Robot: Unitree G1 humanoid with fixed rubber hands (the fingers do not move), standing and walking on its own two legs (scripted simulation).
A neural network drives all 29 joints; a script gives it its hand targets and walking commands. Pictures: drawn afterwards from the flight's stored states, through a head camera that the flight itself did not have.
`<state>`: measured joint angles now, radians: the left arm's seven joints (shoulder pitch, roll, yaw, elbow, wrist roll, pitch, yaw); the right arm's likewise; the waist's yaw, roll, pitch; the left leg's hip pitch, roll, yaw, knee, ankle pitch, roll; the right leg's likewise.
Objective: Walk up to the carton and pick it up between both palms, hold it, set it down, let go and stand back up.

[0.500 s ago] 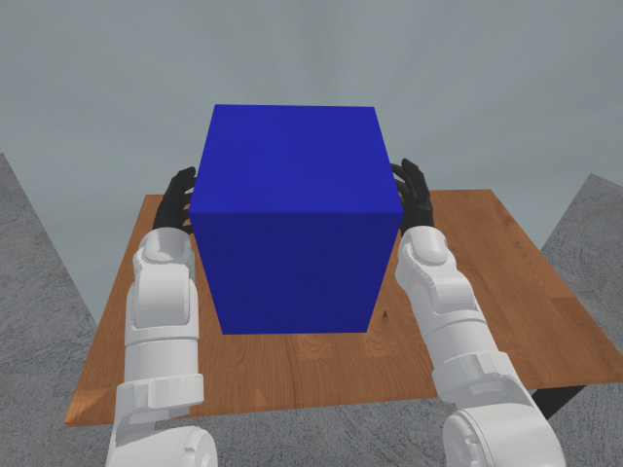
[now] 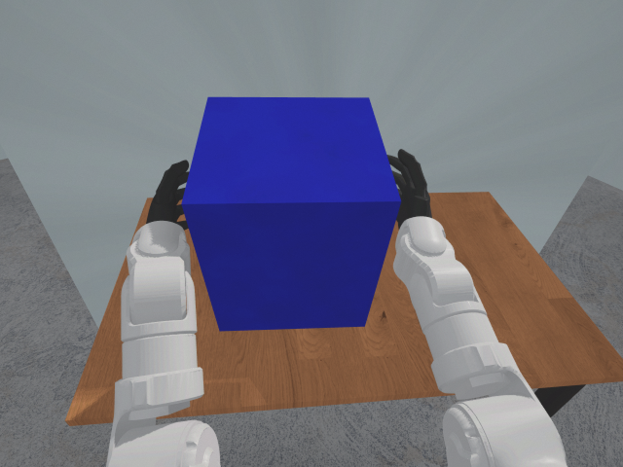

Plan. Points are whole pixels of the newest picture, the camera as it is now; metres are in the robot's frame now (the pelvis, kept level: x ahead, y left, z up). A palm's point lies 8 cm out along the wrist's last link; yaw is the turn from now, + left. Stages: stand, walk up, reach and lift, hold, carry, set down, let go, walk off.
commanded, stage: hold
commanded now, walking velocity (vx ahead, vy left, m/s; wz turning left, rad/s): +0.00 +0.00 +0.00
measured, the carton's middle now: (291, 219) +0.40 +0.01 +0.15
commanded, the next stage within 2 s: none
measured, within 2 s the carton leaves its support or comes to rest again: neither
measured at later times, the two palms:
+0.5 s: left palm (166, 226) +0.35 +0.16 +0.18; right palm (411, 213) +0.36 -0.14 +0.19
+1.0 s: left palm (164, 226) +0.35 +0.16 +0.19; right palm (411, 214) +0.36 -0.14 +0.19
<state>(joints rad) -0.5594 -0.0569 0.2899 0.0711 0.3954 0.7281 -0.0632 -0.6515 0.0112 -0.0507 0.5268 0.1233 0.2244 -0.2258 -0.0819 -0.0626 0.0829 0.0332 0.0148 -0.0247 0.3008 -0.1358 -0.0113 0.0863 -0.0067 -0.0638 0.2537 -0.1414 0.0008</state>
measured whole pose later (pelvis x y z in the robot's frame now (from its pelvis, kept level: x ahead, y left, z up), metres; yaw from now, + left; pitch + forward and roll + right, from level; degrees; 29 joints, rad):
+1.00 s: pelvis +0.00 +0.00 +0.00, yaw +0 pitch -11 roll -1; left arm -0.54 -0.06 0.28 0.02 0.40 0.76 -0.07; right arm -0.64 0.01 -0.03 0.48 0.14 0.25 -0.23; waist -0.09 -0.06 0.09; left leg 0.03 0.01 -0.03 0.31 -0.14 -0.01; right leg 0.09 -0.01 -0.07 0.26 -0.15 0.00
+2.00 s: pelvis +0.00 +0.00 +0.00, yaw +0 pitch -11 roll -1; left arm -0.53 -0.06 0.28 0.01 0.40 0.76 -0.07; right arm -0.62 0.01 -0.02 0.46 0.14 0.24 -0.23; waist -0.09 -0.06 0.10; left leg 0.03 0.01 -0.03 0.31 -0.14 -0.01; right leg 0.09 -0.01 -0.07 0.26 -0.15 0.00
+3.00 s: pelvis +0.00 +0.00 +0.00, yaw +0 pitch -11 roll -1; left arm -0.53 -0.06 0.28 0.02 0.39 0.75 -0.07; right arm -0.63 0.01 -0.02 0.47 0.14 0.24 -0.23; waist -0.09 -0.06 0.09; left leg 0.03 0.01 -0.03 0.31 -0.14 -0.01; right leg 0.09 -0.01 -0.07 0.26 -0.15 0.00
